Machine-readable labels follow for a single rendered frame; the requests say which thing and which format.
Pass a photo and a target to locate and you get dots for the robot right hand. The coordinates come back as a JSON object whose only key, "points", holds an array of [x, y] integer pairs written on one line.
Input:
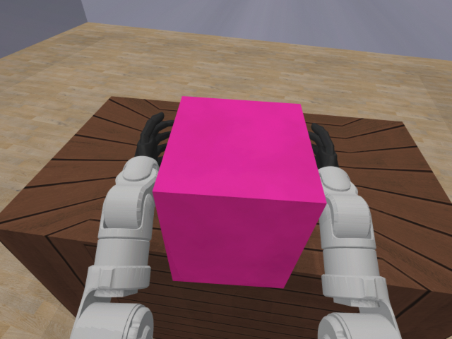
{"points": [[324, 149]]}

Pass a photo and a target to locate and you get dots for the left robot upper arm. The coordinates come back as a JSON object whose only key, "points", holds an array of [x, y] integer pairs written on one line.
{"points": [[102, 320]]}

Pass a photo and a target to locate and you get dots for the right robot upper arm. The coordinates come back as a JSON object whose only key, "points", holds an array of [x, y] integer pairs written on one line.
{"points": [[356, 326]]}

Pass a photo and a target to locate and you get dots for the carton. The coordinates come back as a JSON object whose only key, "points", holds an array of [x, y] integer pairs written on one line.
{"points": [[238, 192]]}

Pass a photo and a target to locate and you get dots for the robot left hand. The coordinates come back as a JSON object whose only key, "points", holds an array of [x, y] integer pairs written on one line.
{"points": [[149, 140]]}

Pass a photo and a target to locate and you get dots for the left robot forearm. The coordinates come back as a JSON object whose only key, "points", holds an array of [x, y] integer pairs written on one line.
{"points": [[126, 225]]}

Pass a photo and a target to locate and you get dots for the right robot forearm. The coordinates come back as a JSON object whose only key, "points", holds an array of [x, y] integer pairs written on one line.
{"points": [[347, 239]]}

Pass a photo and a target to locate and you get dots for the pedestal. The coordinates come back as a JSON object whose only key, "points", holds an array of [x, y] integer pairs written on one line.
{"points": [[52, 226]]}

